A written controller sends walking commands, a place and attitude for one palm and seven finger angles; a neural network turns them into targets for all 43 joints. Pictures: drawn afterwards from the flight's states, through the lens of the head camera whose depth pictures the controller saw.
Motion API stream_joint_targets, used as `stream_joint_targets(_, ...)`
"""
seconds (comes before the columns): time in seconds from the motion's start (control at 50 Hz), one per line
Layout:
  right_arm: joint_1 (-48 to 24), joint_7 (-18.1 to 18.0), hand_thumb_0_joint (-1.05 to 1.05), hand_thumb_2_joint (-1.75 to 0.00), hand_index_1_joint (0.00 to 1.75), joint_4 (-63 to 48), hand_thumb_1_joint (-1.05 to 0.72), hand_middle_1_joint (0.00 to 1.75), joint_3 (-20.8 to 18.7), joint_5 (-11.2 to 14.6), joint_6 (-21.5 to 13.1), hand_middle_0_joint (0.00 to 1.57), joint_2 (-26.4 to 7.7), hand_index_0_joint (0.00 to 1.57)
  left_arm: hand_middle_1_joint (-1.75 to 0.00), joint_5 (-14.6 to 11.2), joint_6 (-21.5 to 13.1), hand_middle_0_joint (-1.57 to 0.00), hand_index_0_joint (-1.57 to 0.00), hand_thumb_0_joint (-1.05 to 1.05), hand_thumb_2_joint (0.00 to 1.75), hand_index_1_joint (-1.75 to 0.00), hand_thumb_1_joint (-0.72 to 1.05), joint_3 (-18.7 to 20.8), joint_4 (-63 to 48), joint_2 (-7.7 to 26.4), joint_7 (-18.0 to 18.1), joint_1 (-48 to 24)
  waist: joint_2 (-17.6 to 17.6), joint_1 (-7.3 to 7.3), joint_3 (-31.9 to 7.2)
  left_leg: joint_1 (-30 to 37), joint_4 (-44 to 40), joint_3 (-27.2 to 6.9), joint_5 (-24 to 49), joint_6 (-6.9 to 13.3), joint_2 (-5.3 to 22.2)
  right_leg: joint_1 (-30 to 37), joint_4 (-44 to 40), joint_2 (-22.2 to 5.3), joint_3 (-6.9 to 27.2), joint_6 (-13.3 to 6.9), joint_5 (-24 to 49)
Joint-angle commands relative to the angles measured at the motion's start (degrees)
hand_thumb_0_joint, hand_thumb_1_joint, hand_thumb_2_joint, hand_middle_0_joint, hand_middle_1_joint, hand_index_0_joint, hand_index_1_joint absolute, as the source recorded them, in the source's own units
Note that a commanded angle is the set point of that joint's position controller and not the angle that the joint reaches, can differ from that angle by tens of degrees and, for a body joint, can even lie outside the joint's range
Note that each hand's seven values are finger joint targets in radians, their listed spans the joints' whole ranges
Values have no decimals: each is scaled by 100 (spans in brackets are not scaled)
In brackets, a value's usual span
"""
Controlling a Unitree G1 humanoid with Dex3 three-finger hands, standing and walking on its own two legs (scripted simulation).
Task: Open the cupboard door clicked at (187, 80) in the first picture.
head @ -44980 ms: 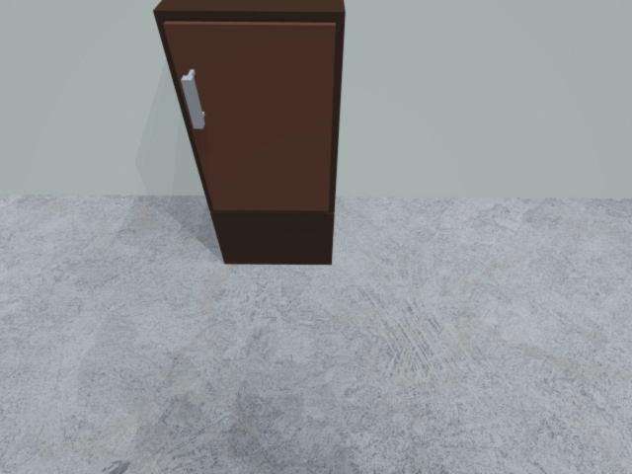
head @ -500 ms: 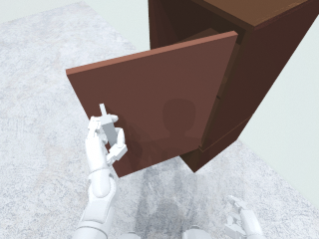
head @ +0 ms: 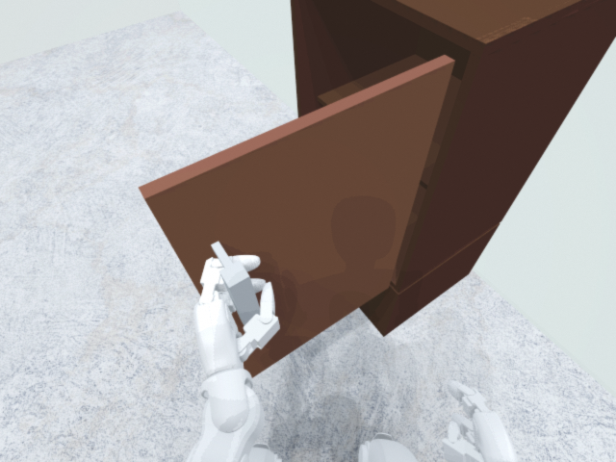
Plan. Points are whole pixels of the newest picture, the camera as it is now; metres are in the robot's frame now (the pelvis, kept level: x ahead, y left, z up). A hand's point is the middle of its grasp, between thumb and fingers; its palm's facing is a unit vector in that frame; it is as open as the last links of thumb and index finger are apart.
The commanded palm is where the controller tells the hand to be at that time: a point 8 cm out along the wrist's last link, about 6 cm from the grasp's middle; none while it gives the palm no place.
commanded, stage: open thumb and fingers to let go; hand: left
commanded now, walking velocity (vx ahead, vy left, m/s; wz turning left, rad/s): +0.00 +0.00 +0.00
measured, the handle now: (236, 287) +0.32 +0.11 +0.05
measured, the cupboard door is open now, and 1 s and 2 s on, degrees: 89 90 90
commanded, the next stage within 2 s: slide the hand sideways off the handle in 0.66 s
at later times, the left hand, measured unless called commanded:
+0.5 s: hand (261, 308) +0.29 +0.07 +0.05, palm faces +0.28 -0.96 +0.00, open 13.9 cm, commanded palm +0.25 +0.12 +0.05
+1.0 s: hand (251, 338) +0.26 +0.08 +0.05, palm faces -0.23 -0.97 -0.01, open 16.0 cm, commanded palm +0.24 +0.13 +0.05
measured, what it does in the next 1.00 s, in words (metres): stands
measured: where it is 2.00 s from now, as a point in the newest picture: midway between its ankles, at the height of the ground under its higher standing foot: outside the picture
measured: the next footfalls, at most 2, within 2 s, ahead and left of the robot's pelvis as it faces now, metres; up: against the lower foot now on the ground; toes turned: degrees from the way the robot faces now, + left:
none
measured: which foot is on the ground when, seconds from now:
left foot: down 0.00-1.00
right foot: down 0.00-1.00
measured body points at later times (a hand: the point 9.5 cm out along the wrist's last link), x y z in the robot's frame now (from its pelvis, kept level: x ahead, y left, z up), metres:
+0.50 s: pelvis -0.01 +0.01 +0.00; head +0.04 +0.00 +0.45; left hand +0.27 +0.13 +0.05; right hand +0.16 -0.21 -0.10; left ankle -0.01 +0.14 -0.67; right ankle +0.04 -0.09 -0.67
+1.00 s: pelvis -0.01 +0.04 +0.00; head +0.04 +0.02 +0.44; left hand +0.26 +0.14 +0.05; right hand +0.16 -0.19 -0.10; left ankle -0.01 +0.14 -0.67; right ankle +0.04 -0.09 -0.67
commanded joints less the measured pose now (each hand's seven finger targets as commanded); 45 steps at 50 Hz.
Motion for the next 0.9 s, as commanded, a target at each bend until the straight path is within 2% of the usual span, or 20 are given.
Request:
stream_joint_targets(0.0,-294,-67,0,-90,30,-873,-90,30,-128,25,-313,20,-457,20,-128,18,-278,-35,-35,0,63,-128,27,83,-1175,-70,-89,-1191,-813,-88,-1459,-137,-681,143,987,234,-275,1949,-1374,-60,843,202,896)
stream_joint_targets(0.06,-291,-52,0,-90,30,-875,-90,30,-121,22,-328,20,-449,20,-126,-4,-258,-34,-34,0,54,-126,6,-80,-1110,-272,-142,-1278,-752,-138,-1403,-64,-701,142,1009,239,-257,1828,-1295,-37,721,209,1015)
stream_joint_targets(0.1,-303,-61,0,-90,30,-867,-90,30,-113,18,-320,20,-478,20,-124,-25,-245,-33,-33,0,48,-124,-8,69,-984,-135,-151,-1362,-904,-124,-1320,-160,-707,115,911,241,-263,1817,-1349,-40,747,203,794)
stream_joint_targets(0.14,-335,-68,0,-90,30,-864,-90,30,-110,7,-324,20,-469,20,-123,-25,-276,-32,-32,0,42,-123,-22,63,-1025,-140,-155,-1598,-782,-138,-1382,-138,-681,136,890,242,-264,1782,-1343,-59,789,214,755)
stream_joint_targets(0.22,-337,-43,0,-90,30,-896,-90,30,-115,13,-324,20,-467,20,-120,-41,-282,-30,-30,0,30,-120,-50,61,-952,-207,-140,-1417,-698,-68,-1406,-72,-742,150,953,235,-260,1767,-1263,-11,671,177,857)
stream_joint_targets(0.26,-328,-30,0,-90,30,-898,-90,30,-110,12,-320,20,-478,20,-120,-23,-268,-30,-30,0,30,-120,-50,-8,-917,-279,-105,-1542,-692,-104,-1315,-42,-775,130,919,233,-250,1646,-1238,12,595,167,784)
stream_joint_targets(0.32,-324,-34,0,-90,30,-870,-90,30,-118,9,-317,20,-497,20,-105,2,-252,-27,-27,0,30,-105,-50,53,-800,-239,-35,-1652,-790,-110,-1278,-68,-791,106,856,237,-242,1580,-1237,28,565,163,658)
stream_joint_targets(0.38,-318,-34,0,-90,30,-875,-90,30,-120,14,-301,20,-504,20,-90,23,-253,-25,-25,0,30,-90,-50,77,-836,-213,-7,-1720,-696,-79,-1369,-32,-824,115,857,227,-243,1586,-1201,41,532,145,646)
stream_joint_targets(0.44,-294,-5,0,-90,30,-899,-90,30,-121,9,-302,20,-498,20,-75,39,-205,-22,-22,0,30,-75,-50,-104,-824,-436,32,-1637,-555,-60,-1392,46,-857,105,982,220,-232,1532,-1109,74,432,119,799)
stream_joint_targets(0.46,-279,0,0,-90,30,-874,-90,30,-120,13,-295,20,-510,20,-70,50,-194,-22,-22,0,30,-70,-50,-110,-771,-423,48,-1701,-645,-114,-1334,64,-861,82,1003,219,-214,1479,-1093,89,398,118,831)
stream_joint_targets(0.5,-292,-2,0,-90,30,-880,-90,30,-128,12,-291,20,-524,20,-60,46,-191,-20,-20,0,30,-60,-50,-11,-768,-336,80,-1707,-689,-76,-1394,21,-862,79,959,219,-220,1520,-1114,92,419,116,749)
stream_joint_targets(0.62,-332,16,0,-90,30,-864,-90,30,-117,22,-288,20,-526,20,-30,80,-150,-15,-15,0,30,-30,-50,-199,-734,-557,157,-1904,-610,-115,-1262,93,-918,35,867,207,-193,1289,-1058,119,309,100,556)
stream_joint_targets(0.64,-334,29,0,-90,30,-877,-90,30,-120,15,-295,20,-524,20,-30,93,-139,-15,-15,0,30,-30,-50,-289,-785,-648,169,-1871,-507,-114,-1360,145,-906,39,911,204,-189,1253,-1004,131,283,95,606)
stream_joint_targets(0.68,-330,33,0,-90,30,-861,-90,30,-113,18,-298,20,-532,20,-30,88,-109,-15,-15,0,30,-30,-50,-337,-752,-697,195,-2067,-619,-173,-1279,112,-894,20,866,207,-188,1198,-1005,131,265,108,570)
stream_joint_targets(0.74,-342,32,0,-90,30,-873,-90,30,-126,17,-288,20,-527,20,-30,82,-85,-15,-15,0,30,-30,-50,-283,-770,-657,196,-1888,-681,-90,-1425,116,-900,24,922,201,-192,1290,-982,139,270,97,617)
stream_joint_targets(0.76,52,35,0,-90,30,-729,-90,30,-119,54,-305,20,-737,20,-30,763,-271,-15,-15,0,30,-30,-50,-1274,-894,48,-980,-1799,-854,-539,-1213,198,-747,34,973,309,-160,1088,-940,82,420,102,989)
stream_joint_targets(0.78,37,-1,0,-90,30,-865,-90,30,-145,105,-301,20,-709,20,-30,541,-454,-15,-15,0,30,-30,-50,-796,-1115,447,-1614,-2067,-643,-392,-1421,92,-714,25,1000,331,-193,1259,-874,31,452,68,1134)
stream_joint_targets(0.8,7,-36,0,-90,30,-935,-90,30,-148,146,-299,20,-734,20,-30,407,-545,-15,-15,0,30,-30,-50,-793,-1289,586,-2107,-2073,-470,-360,-1571,170,-702,27,1046,332,-190,1356,-811,22,500,47,1220)
stream_joint_targets(0.84,6,-69,0,-90,30,-1076,-90,30,-119,279,-380,20,-718,20,-30,-33,-525,-15,-15,0,30,-30,-50,-994,-1400,493,-3018,-1979,-216,-397,-1520,340,-778,-20,931,325,-206,1281,-852,33,476,52,1060)
stream_joint_targets(0.88,-77,-113,0,-90,30,-1301,-90,30,-60,433,-454,20,-712,20,-30,-721,-286,-15,-15,0,30,-30,-50,-857,-1520,281,-3450,-1810,-242,-364,-1241,354,-933,-86,632,303,-195,1171,-963,92,361,79,597)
